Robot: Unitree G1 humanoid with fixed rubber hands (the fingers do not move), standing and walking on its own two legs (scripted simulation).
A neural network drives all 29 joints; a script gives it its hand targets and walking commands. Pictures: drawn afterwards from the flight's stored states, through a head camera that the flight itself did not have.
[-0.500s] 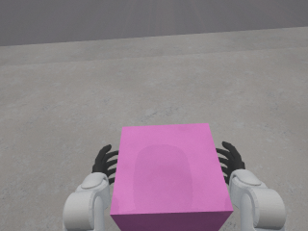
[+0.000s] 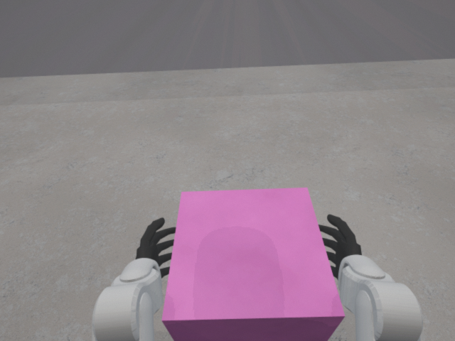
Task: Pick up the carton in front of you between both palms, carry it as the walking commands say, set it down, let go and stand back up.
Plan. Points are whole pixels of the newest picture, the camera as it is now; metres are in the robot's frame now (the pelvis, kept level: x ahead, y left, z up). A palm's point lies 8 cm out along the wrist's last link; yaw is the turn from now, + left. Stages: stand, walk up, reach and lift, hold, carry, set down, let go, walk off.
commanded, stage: carry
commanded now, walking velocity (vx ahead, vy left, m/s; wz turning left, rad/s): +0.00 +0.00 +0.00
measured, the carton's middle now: (247, 281) +0.25 +0.00 +0.03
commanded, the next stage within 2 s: hold in 0.88 s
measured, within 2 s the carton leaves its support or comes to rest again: neither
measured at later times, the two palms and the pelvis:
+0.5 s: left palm (149, 287) +0.23 +0.15 +0.06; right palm (341, 285) +0.23 -0.15 +0.06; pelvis -0.03 +0.01 +0.00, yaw +0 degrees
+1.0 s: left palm (149, 285) +0.24 +0.16 +0.04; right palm (329, 281) +0.24 -0.14 +0.04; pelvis -0.04 +0.01 +0.01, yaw +2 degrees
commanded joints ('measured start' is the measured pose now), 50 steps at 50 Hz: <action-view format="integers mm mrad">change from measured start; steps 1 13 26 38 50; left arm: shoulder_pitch -408 -456 -466 -588 -478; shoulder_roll -830 -814 -780 -798 -830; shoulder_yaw -662 -641 -531 -400 -391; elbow -70 85 284 562 564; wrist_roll -326 -267 -156 -57 -26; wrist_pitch -4 -90 -304 -570 -609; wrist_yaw -179 -217 -253 -291 -288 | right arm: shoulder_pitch -418 -452 -475 -590 -514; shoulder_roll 829 811 787 803 829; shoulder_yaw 668 635 541 407 474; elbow -67 93 287 564 466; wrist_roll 332 261 157 56 67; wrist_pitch -5 -90 -305 -570 -576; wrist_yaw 178 212 251 286 287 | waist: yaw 3 4 3 4 26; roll -4 -8 -16 -16 28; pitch -137 -115 -164 -186 -137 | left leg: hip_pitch -79 -126 -125 -113 -96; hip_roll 106 101 95 92 -118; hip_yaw -78 -94 -93 -94 -273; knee -92 -123 -101 -90 -202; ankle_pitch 301 172 186 200 443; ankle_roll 18 32 35 39 38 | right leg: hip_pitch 169 149 163 170 564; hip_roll -112 -111 -117 -115 144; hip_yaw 127 139 137 140 290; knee -59 -100 -90 -82 -119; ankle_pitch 300 176 216 234 429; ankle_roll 1 7 4 3 22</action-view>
